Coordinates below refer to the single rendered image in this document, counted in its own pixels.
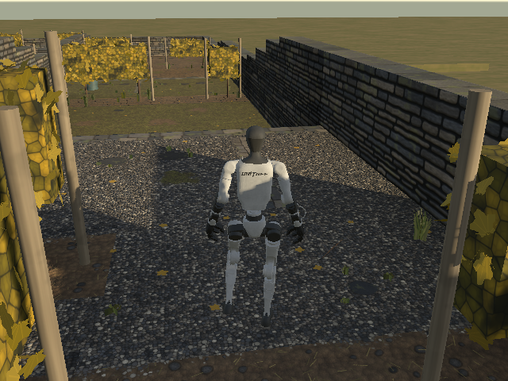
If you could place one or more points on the left robot upper arm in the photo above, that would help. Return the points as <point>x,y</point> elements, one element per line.
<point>225,180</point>

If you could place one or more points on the robot left forearm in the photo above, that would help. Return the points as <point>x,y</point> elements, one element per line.
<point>215,212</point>

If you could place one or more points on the left robot hand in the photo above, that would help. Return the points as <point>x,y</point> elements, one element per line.
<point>213,228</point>

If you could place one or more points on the right robot thigh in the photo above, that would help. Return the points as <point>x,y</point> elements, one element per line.
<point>272,240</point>

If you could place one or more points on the right robot hand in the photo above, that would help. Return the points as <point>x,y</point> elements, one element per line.
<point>298,231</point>

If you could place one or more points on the right robot foot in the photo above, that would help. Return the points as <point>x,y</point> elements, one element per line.
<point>266,321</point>

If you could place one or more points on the right robot upper arm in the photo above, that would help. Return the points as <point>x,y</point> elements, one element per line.
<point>284,181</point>

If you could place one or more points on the robot right forearm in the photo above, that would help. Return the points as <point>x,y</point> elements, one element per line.
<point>293,212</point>

